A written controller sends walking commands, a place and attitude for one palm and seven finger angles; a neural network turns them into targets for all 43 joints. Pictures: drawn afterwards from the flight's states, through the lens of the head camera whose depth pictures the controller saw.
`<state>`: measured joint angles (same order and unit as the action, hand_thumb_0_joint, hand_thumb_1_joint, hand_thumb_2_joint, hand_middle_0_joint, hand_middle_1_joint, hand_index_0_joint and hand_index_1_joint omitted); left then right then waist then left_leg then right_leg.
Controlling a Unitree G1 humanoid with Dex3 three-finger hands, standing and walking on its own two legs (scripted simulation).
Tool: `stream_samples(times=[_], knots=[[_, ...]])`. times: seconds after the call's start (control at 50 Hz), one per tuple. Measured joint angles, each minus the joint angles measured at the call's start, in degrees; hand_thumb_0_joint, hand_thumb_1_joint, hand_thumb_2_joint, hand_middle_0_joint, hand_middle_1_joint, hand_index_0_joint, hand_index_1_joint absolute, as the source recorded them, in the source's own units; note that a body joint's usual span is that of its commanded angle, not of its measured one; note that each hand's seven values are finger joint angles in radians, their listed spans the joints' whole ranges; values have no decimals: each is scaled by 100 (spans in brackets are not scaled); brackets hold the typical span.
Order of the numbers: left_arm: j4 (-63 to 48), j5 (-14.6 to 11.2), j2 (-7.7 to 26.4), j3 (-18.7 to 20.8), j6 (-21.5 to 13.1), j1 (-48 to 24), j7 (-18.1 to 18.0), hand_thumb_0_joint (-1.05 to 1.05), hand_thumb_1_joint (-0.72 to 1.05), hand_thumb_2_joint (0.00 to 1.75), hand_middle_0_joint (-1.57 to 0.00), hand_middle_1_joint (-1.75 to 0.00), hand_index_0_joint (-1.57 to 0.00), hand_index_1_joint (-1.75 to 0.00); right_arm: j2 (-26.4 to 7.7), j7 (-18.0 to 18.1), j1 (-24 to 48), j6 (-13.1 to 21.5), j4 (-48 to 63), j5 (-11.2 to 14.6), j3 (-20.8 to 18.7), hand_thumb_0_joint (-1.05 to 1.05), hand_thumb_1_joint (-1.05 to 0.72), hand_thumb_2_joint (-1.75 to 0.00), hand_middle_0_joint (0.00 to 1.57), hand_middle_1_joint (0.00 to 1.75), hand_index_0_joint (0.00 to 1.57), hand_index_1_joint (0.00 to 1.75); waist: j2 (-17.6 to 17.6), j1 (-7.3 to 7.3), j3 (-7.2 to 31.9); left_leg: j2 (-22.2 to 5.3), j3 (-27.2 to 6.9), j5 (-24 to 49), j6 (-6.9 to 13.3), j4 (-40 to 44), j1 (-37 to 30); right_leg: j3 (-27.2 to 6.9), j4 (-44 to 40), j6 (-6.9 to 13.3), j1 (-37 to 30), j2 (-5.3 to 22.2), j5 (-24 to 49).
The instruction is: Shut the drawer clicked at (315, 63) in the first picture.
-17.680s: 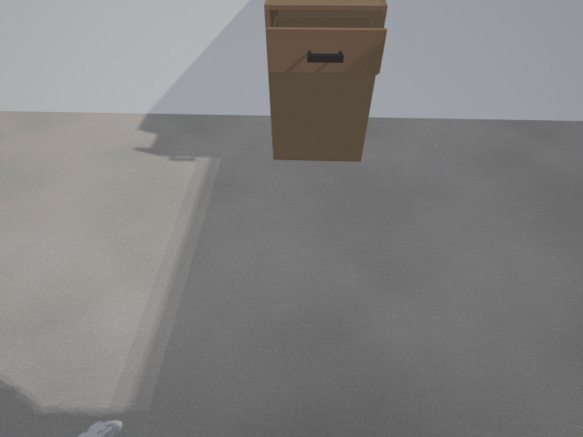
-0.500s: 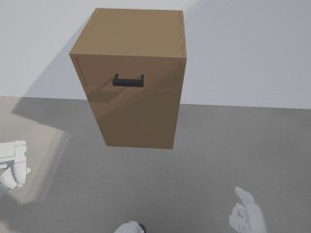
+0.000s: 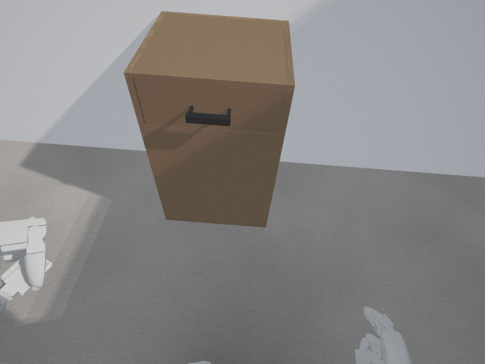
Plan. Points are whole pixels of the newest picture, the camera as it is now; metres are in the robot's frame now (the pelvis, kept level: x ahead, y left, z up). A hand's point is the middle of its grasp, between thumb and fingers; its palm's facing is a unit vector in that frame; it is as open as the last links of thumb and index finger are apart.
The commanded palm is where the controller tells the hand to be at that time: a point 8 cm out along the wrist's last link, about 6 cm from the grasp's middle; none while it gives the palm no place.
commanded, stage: stop stepping back and stand still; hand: left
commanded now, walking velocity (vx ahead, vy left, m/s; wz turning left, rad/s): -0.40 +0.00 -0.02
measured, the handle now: (209, 114) +0.79 +0.16 -0.09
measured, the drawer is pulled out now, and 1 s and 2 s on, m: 0.00 0.00 0.00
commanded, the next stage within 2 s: let the arm hang, fingers relaxed in 0.76 s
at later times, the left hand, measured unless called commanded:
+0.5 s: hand out of the picture +0.09 +0.25 +0.16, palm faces +0.36 -0.85 -0.38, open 3.3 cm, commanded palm +0.01 +0.29 +0.18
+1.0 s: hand out of the picture +0.07 +0.24 -0.02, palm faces +0.17 -0.92 -0.34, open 3.1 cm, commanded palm none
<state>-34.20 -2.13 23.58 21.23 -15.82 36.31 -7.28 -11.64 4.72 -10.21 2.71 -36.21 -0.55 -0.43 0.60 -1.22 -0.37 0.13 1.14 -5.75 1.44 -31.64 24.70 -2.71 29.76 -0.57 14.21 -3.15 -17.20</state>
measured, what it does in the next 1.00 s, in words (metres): walks backwards: right foot, then left foot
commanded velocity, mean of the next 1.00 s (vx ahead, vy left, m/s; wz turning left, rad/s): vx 0.15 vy -0.01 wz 0.00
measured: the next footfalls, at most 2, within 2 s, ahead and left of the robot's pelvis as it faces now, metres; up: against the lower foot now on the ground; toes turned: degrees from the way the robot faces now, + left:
right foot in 0.22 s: -0.08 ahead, -0.10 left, +0.00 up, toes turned +2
left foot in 0.42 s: -0.07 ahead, +0.12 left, +0.00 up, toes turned +2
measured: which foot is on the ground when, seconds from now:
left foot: down 0.00-0.22, up 0.24-0.40, down 0.42-1.00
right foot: down 0.00-0.02, up 0.04-0.20, down 0.22-1.00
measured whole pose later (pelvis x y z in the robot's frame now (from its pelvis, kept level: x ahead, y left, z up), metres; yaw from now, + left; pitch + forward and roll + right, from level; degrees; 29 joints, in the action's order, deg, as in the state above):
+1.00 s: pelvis -0.15 +0.02 +0.00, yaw +3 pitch +0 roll -1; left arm 12.5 1.8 14.4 7.8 0.6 14.7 -2.3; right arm -14.3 0.5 -12.3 2.5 -41.9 -3.2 -0.7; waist 1.9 2.2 1.3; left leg 0.3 0.4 -13.0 1.7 -35.0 21.9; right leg 0.2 55.7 -1.0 26.0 0.4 -30.9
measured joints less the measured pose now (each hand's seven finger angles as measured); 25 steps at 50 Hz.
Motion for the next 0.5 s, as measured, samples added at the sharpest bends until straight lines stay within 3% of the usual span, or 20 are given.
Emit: stream_samples(times=[0.06,0.14,0.18,0.22,0.26,0.3,0.34,0.38,0.42,0.5], knots=[[188,-36,97,-9,63,-380,42,2,89,90,-141,-160,-140,-160,84,-30,265,78,103,-35,1,1,-91,-90,20,30,20,30,-186,-15,-242,99,136,62,222,470,-150,-116,789,-52,417,49,-516],[5,-85,167,18,235,-259,32,2,89,90,-141,-160,-140,-160,168,-203,405,276,386,-86,60,1,-91,-90,20,30,20,30,-103,61,-343,-96,165,456,216,743,-124,81,1681,0,706,-90,-1034],[-184,-96,184,27,301,-25,2,2,89,90,-141,-160,-140,-160,193,-227,322,286,538,-71,91,1,-91,-90,20,30,20,30,-47,124,-268,-172,153,494,176,768,-47,324,1299,73,450,-31,-1085],[-341,-88,268,87,376,180,-24,2,89,90,-141,-160,-140,-160,221,-199,199,236,662,-54,119,1,-91,-90,20,30,20,30,-122,181,-142,-112,176,66,66,572,183,446,448,197,13,92,-1187],[-444,-75,228,89,434,244,-26,2,89,90,-141,-160,-140,-160,147,-171,165,150,618,-62,108,1,-91,-90,20,30,20,30,-98,116,-121,-81,94,-769,-136,-275,556,466,130,295,63,125,-367],[-440,-70,136,30,458,236,-43,2,89,90,-141,-160,-140,-160,83,-130,53,50,380,-48,81,1,-90,-90,20,30,20,30,-146,26,-25,3,4,-1051,-227,-1383,701,476,162,313,143,228,77],[-277,-45,-25,-38,478,146,-103,2,89,90,-141,-160,-140,-160,36,-54,-161,-11,153,-30,63,1,-91,-90,20,30,20,30,-216,-34,187,-17,47,-1290,-208,-1773,470,541,150,202,183,381,48],[-67,6,-202,-83,510,-17,-187,2,89,90,-141,-160,-141,-160,-40,38,-375,32,11,-20,72,1,-91,-90,20,30,20,30,-241,-49,364,-134,112,-1522,-113,-1224,-120,677,229,156,274,507,-89],[100,42,-318,-110,531,-281,-260,2,89,90,-141,-160,-141,-160,-175,124,-528,174,23,-20,48,1,-91,-90,20,30,20,30,-101,84,397,-238,-61,-1526,42,-298,-589,826,609,111,505,501,-431],[381,125,-203,4,586,-578,-267,2,89,90,-141,-160,-141,-160,55,41,-545,348,-85,-22,49,1,-91,-90,20,30,20,30,-337,383,62,-84,-43,-871,23,-267,-611,524,2214,81,1026,393,-855]])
